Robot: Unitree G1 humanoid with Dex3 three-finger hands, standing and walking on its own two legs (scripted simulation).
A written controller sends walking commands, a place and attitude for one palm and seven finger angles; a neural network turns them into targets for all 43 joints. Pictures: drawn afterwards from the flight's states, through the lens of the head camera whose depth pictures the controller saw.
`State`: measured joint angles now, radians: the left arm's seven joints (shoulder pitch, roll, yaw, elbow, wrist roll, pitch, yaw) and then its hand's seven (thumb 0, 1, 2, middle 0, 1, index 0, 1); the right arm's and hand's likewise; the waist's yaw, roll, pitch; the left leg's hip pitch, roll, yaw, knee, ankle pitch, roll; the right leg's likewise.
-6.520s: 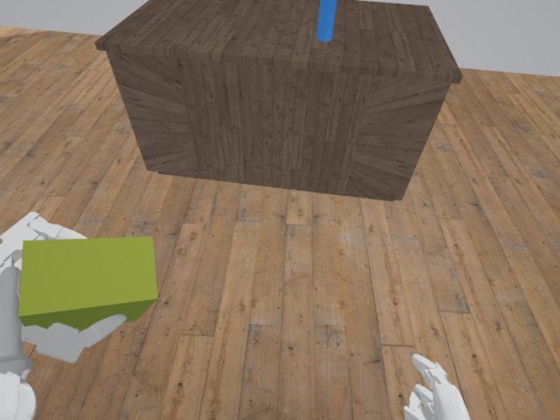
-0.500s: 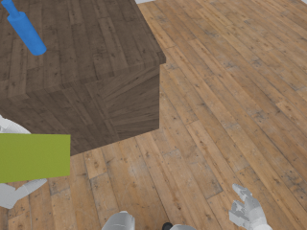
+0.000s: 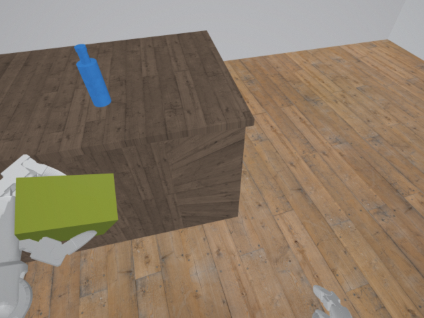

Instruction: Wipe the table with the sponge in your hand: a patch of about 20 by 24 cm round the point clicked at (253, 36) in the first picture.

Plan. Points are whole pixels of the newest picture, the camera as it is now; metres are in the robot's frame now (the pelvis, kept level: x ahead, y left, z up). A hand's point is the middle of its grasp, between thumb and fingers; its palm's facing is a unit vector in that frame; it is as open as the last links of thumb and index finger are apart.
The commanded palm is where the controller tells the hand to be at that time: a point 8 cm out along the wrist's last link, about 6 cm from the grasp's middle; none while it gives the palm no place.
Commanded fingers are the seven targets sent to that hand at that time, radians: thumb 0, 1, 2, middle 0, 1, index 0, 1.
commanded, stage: take the last steps up to it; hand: left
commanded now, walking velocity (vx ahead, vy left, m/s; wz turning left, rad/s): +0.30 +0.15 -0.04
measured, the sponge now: (81, 209) +0.23 +0.21 +0.16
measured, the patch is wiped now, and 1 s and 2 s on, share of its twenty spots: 0.00 0.00 0.00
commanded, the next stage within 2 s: come to a stop and stand still in 0.68 s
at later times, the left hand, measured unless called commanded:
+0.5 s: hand (51, 153) +0.32 +0.29 +0.19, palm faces +0.32 -0.82 -0.47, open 10.4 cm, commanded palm +0.26 +0.34 +0.18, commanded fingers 0.00 0.10 1.30 -1.20 -1.60 -1.20 -1.60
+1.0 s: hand (42, 124) +0.39 +0.34 +0.19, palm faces +0.34 -0.82 -0.45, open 10.4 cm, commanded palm +0.32 +0.38 +0.18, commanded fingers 0.00 0.10 1.30 -1.20 -1.60 -1.20 -1.60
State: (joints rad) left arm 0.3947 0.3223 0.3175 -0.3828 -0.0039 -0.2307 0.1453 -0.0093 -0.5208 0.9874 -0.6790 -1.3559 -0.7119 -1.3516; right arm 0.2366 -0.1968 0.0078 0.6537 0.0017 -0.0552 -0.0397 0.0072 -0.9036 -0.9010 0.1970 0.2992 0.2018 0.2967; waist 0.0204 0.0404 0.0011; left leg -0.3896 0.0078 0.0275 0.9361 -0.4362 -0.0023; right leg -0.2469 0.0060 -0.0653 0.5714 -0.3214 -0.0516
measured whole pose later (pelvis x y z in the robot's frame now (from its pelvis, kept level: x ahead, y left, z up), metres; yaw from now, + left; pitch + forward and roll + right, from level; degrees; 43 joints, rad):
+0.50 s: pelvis +0.09 +0.07 +0.00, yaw -4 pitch +0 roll +1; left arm 0.49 0.39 0.37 -0.53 -0.02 -0.23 0.15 -0.01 -0.52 0.99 -0.68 -1.36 -0.71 -1.35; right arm 0.20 -0.16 0.01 0.61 0.01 -0.11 -0.04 0.01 -0.90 -0.90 0.20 0.30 0.20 0.30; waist 0.00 0.01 0.06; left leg -0.20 0.03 0.18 0.50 -0.30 0.03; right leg -0.40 -0.06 -0.14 0.76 -0.39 0.02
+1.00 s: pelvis +0.15 +0.11 +0.00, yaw -3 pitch -2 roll +2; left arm 0.45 0.45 0.41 -0.55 -0.03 -0.25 0.16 -0.01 -0.52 0.99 -0.68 -1.36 -0.71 -1.35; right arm 0.17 -0.18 -0.03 0.59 0.00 -0.06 -0.06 0.01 -0.91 -0.90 0.19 0.30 0.20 0.30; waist -0.01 -0.07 0.11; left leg -0.31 0.06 0.10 0.54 -0.20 -0.02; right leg -0.33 -0.05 -0.04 0.86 -0.52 0.02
